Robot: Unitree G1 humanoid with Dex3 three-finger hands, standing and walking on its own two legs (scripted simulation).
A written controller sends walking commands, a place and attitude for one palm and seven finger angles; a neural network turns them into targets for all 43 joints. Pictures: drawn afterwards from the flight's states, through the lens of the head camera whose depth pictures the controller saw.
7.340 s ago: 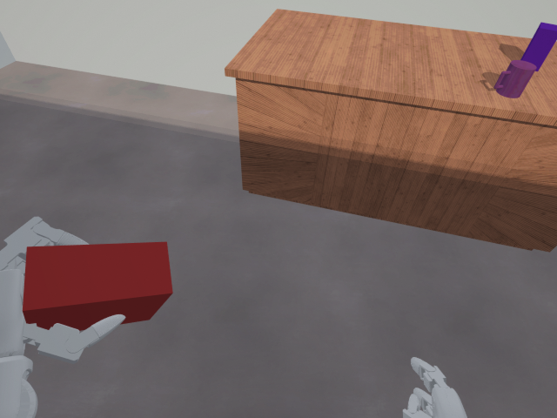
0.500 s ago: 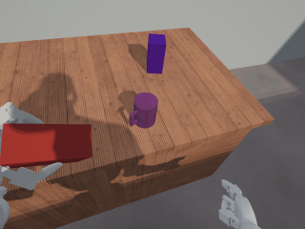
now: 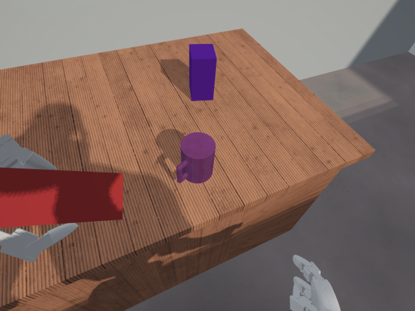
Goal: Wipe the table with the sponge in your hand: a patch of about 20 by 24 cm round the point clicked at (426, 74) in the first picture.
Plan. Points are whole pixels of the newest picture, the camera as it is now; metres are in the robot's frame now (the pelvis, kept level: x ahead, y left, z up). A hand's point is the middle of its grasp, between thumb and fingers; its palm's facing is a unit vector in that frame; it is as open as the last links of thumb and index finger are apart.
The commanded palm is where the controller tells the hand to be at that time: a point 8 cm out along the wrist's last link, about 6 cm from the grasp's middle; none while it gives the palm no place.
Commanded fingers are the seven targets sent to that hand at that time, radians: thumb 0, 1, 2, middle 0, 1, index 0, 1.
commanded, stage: come to a stop and stand still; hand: left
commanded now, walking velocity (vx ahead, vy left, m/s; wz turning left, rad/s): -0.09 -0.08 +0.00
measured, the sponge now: (76, 199) +0.24 +0.19 +0.16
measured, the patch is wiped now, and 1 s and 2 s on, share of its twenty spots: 0.00 0.00 0.00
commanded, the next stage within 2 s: none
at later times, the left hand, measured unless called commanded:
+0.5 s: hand out of the picture +0.24 +0.29 +0.19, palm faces +0.35 -0.84 -0.41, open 10.2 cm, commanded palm +0.18 +0.32 +0.19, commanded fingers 0.00 0.10 1.30 -1.20 -1.60 -1.20 -1.60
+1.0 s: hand out of the picture +0.21 +0.31 +0.16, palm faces +0.32 -0.85 -0.42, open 10.2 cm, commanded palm +0.15 +0.33 +0.19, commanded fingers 0.00 0.10 1.30 -1.20 -1.60 -1.20 -1.60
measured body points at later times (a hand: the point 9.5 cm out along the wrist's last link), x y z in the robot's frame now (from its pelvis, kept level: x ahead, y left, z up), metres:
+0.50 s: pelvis +0.02 +0.04 +0.02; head +0.05 +0.08 +0.46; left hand +0.21 +0.33 +0.21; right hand +0.21 -0.15 -0.05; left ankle +0.05 +0.15 -0.72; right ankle +0.01 -0.09 -0.72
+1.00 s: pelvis -0.01 +0.06 +0.01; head +0.02 +0.11 +0.46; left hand +0.19 +0.36 +0.19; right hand +0.15 -0.18 -0.05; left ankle +0.05 +0.15 -0.72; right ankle +0.01 -0.09 -0.72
